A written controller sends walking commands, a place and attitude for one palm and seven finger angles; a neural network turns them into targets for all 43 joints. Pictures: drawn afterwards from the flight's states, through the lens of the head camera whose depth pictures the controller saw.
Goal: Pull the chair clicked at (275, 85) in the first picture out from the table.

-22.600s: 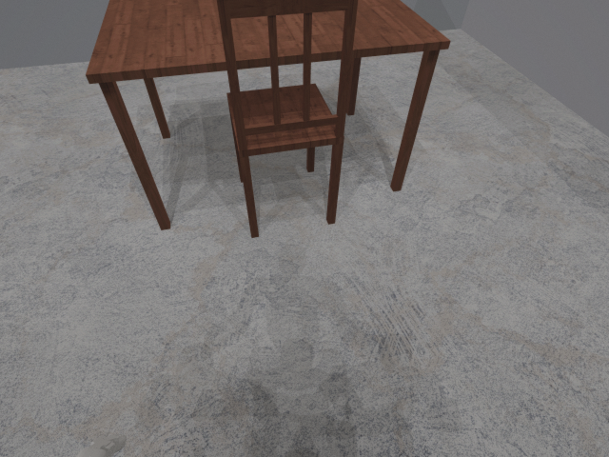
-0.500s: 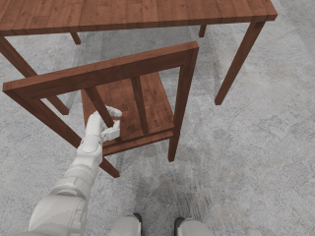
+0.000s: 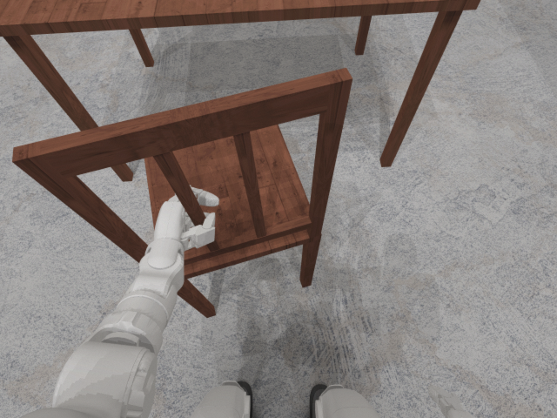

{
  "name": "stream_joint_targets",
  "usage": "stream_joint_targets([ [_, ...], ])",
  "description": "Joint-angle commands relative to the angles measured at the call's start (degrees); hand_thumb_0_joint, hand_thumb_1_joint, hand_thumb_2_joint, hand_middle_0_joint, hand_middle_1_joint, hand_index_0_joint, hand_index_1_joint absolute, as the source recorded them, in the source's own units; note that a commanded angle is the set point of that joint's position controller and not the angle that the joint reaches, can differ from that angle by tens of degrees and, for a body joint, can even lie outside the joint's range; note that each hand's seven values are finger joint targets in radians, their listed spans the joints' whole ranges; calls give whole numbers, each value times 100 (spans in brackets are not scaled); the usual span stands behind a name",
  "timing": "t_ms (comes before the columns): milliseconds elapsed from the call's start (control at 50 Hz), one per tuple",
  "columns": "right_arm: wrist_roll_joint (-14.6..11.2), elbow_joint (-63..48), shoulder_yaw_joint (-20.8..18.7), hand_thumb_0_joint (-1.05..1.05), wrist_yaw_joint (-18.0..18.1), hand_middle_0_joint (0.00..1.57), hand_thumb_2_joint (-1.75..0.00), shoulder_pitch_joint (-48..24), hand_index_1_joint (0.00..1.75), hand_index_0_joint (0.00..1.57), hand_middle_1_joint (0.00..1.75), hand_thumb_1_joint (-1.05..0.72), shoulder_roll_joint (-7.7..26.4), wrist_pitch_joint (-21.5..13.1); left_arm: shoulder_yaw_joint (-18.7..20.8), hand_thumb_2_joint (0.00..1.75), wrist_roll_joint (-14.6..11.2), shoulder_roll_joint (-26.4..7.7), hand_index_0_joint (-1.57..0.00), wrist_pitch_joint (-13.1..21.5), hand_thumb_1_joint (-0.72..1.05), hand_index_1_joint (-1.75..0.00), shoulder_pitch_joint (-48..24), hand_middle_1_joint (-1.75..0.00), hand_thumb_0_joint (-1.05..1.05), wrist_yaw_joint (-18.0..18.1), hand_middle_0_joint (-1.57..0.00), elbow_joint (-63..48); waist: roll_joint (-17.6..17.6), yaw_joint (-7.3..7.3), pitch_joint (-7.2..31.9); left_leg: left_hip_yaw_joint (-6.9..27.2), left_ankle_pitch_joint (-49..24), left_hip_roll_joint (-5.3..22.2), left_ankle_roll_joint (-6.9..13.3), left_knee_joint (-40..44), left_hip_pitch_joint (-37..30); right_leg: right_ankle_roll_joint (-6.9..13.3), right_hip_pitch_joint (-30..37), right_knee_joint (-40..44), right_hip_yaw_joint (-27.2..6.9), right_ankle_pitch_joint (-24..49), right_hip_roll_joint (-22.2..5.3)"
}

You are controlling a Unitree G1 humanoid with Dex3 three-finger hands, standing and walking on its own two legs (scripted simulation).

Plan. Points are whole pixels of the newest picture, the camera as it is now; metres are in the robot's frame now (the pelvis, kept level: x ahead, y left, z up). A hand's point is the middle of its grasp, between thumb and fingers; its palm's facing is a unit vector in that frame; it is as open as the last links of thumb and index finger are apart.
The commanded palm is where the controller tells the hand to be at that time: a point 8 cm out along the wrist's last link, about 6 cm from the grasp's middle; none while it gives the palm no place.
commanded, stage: step backward, pulling the chair out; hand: left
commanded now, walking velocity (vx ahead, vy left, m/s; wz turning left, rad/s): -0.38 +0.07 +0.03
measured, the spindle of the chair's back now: (194, 210) +0.42 +0.15 -0.04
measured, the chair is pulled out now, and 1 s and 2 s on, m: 0.41 0.61 0.61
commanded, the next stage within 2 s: stop walking, hand still on the chair in 0.34 s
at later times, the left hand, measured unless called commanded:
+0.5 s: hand (202, 305) +0.27 +0.12 -0.05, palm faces -0.03 -0.98 -0.19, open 5.1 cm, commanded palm +0.25 +0.17 -0.03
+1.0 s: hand (196, 366) +0.18 +0.12 -0.05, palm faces -0.09 -0.98 -0.19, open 5.2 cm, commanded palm +0.17 +0.17 -0.03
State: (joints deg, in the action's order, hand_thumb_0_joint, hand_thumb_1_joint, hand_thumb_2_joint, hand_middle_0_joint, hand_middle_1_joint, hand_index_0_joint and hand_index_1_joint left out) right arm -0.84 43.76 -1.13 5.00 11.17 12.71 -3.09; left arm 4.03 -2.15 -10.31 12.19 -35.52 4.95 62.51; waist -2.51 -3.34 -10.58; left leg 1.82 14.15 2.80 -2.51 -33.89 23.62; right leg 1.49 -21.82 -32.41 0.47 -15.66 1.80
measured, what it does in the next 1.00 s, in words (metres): walks backwards: left foot, then right foot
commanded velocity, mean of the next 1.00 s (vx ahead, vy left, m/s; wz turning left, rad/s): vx -0.07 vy -0.01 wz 0.00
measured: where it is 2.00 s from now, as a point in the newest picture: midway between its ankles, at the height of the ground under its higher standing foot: outside the picture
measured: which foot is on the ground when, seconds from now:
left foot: down 0.00-0.02, up 0.04-0.26, down 0.28-1.00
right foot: down 0.00-0.36, up 0.38-0.46, down 0.48-1.00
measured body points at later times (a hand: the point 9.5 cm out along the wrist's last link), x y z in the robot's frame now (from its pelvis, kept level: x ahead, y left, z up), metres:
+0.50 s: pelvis -0.11 +0.01 +0.00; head -0.02 -0.02 +0.44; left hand +0.26 +0.17 -0.03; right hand -0.03 -0.25 -0.14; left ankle -0.13 +0.16 -0.73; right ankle -0.07 -0.10 -0.73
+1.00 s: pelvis -0.11 +0.02 +0.01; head -0.09 +0.00 +0.46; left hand +0.19 +0.17 -0.03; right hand +0.00 -0.23 -0.11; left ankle -0.14 +0.15 -0.73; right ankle -0.07 -0.10 -0.73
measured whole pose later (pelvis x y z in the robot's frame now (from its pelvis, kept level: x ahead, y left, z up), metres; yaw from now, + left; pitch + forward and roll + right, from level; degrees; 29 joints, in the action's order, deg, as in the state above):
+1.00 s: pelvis -0.11 +0.02 +0.01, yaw -1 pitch +0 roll +1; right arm -0.9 41.5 1.0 7.3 13.4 12.9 -1.5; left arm -4.2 -0.6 -5.1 7.2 -13.0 5.0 49.0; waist -2.2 -2.2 -1.7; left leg -1.8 16.3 0.7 -0.5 -25.8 9.6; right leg -0.2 -16.6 -27.1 -0.4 -10.6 -0.8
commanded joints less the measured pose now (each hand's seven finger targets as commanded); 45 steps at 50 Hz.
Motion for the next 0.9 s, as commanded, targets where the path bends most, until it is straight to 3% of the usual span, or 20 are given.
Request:
stream_joint_targets([
  [0, -154, -319, -305, 0, 164, 20, -90, 507, 30, 20, 30, -90, 949, -197, 184, 90, 172, -1357, -50, 519, 90, -145, -2051, -145, 0, 17, -50, -1002, 1017, -8, 3412, -56, 253, -63, -68, -1372, -251, 396, 2384, 573, -1330, 5970, -1768],
  [20, -185, -410, -274, 0, 166, 20, -90, 217, 30, 20, 30, -90, 950, -249, 246, 90, 150, -1411, -50, 384, 90, -145, -1902, -145, 0, 12, -50, -874, 1189, 150, 3400, 285, 1474, -237, -52, -1982, 177, 539, 2340, 534, -1408, 6073, -2153],
  [40, -201, -457, -227, 0, 138, 20, -90, -49, 30, 20, 30, -90, 855, -286, 213, 90, 148, -1321, -50, 320, 90, -145, -1907, -145, 0, -3, -50, -839, 1030, 285, 3232, 524, 1692, -189, -18, -2408, 306, 608, 1977, 510, -1424, 5220, -2288],
  [80, -107, -292, -133, 0, 193, 20, -90, -9, 30, 20, 30, -90, 882, -304, 204, 90, 151, -1338, -50, 248, 90, -145, -1829, -145, 0, 31, -50, -970, 357, 227, 3233, 586, 1569, -148, -44, -2021, 161, 822, 1888, 544, -1376, 4723, -2296],
  [180, -164, -247, -61, 0, 297, 20, -90, 292, 30, 20, 30, -90, 891, -221, 118, 90, 14, -1152, -50, 45, 90, -145, -1518, -145, 0, 96, -50, -862, 1111, 146, 3458, 98, 962, -252, -60, -281, -371, 413, 2287, 495, -905, 4541, -1840],
  [240, -182, -282, -102, 0, 346, 20, -90, 518, 30, 20, 30, -90, 976, -157, -144, 90, -47, -860, -50, 25, 90, -145, -1662, -145, 0, 52, -50, -1060, 989, 14, 3718, -142, -597, 102, 39, 1079, -1223, 85, 2059, 168, -566, 3789, -1485],
  [280, -187, -452, -234, 0, 338, 20, -90, 498, 30, 20, 30, -90, 1199, -73, -279, 90, -65, -677, -50, 50, 90, -145, -1683, -145, 0, 15, -50, -1143, 36, 68, 3496, 326, -2493, 818, 343, 1103, -1798, -273, 1254, -90, -164, 2468, -737],
  [300, -182, -435, -257, 0, 260, 20, -90, 660, 30, 20, 30, -90, 1160, -26, -378, 90, -60, -440, -50, 59, 90, -145, -1723, -145, 0, -37, -50, -1116, -222, 59, 3415, 175, -2956, 958, 409, 993, -1967, -316, 1030, -176, -62, 2027, -540],
  [320, -58, -612, -190, 0, 246, 20, -90, 390, 30, 20, 30, -90, 1002, -8, -434, 90, -30, -390, -50, 134, 90, -145, -2065, -145, 0, -79, -50, -1449, -1167, 49, 3264, 435, -3247, 1116, 558, 925, -1878, -302, 773, -687, 25, 1566, -531],
  [360, 15, -637, -177, 0, 172, 20, -90, 286, 30, 20, 30, -90, 929, 20, -380, 90, 50, -343, -50, 190, 90, -145, -2255, -145, 0, -80, -50, -1472, -1516, 110, 2810, 755, -3314, 1469, 793, 1013, -1594, -223, 379, -1149, -3, -584, -390],
  [400, -16, -569, -223, 0, 124, 20, -90, 465, 30, 20, 30, -90, 957, 12, -235, 90, 37, -429, -50, 196, 90, -145, -2108, -145, 0, -54, -50, -1254, -893, 175, 2635, 733, -3927, 1527, 870, 565, -1966, -173, 304, -623, -30, -354, -306],
  [440, -106, -835, -238, 0, 25, 20, -90, 612, 30, 20, 30, -90, 942, 10, -273, 90, 85, -549, -50, 265, 90, -145, -1886, -145, 0, -88, -50, -2201, -265, 154, 3124, 326, -4205, 1097, 516, -309, -2200, -106, 1378, 491, -98, 1959, -437],
  [460, -119, -903, -204, 0, 44, 20, -90, 508, 30, 20, 30, -90, 911, 2, -302, 90, 104, -556, -50, 253, 90, -145, -1672, -145, 0, -90, -50, -2193, 24, 110, 3174, 29, -3251, 743, 297, -574, -1610, 64, 2020, 616, -408, 3389, -844],
  [500, -148, -897, -161, 0, 116, 20, -90, 384, 30, 20, 30, -90, 791, -6, -305, 90, 49, -582, -50, 43, 90, -145, -1017, -145, 0, -119, -50, -1667, 1093, 112, 2793, -86, 961, 21, 20, -934, -503, 618, 2192, 725, -1243, 4296, -1835],
  [520, -172, -881, -179, 0, 155, 20, -90, 408, 30, 20, 30, -90, 838, -1, -108, 90, -9, -796, -50, -72, 90, -145, -751, -145, 0, -93, -50, -1680, 1519, 188, 3053, 93, 1551, -57, 50, -1096, -438, 674, 2360, 721, -1283, 4071, -1932],
  [580, -91, -791, -3, 0, 237, 20, -90, 136, 30, 20, 30, -90, 749, -80, -115, 90, 8, -832, -50, -143, 90, -145, -766, -145, 0, -32, -50, -2106, 564, 173, 2961, 5, 1160, -54, 169, -176, -865, 492, 1872, 806, -1034, 2246, -1685],
  [660, -3, -848, -1, 0, 286, 20, -90, 144, 30, 20, 30, -90, 794, -91, -265, 90, 25, -534, -50, -159, 90, -145, -620, -145, 0, 15, -50, -2407, 70, 199, 2823, 174, -438, 280, 442, 1055, -1647, -102, 1330, 469, -463, 261, -783],
  [700, -35, -868, 34, 0, 251, 20, -90, 45, 30, 20, 30, -90, 721, -22, -491, 90, 36, -280, -50, -176, 90, -145, -447, -145, 0, -10, -50, -2218, -184, 241, 2440, 384, 294, 494, 591, 1300, -1270, -225, 1132, 665, -341, -858, -598],
  [800, 11, -873, 13, 0, 272, 20, -90, 2, 30, 20, 30, -90, 682, -42, -414, 90, 112, -394, -50, -130, 90, -145, -14, -145, 0, 29, -50, -2348, 665, 232, 2122, 33, 180, 145, 434, 1112, -1297, -100, 1145, 1214, -676, -519, -778],
  [880, 3, -866, 31, 0, 282, 20, -90, -57, 30, 20, 30, -90, 654, -71, -636, 90, 106, -170, -50, -153, 90, -145, 497, -145, 0, 21, -50, -2355, 347, 217, 1904, 36, -257, 214, 390, 1198, -1503, -53, 915, 1203, -644, 85, -749],
])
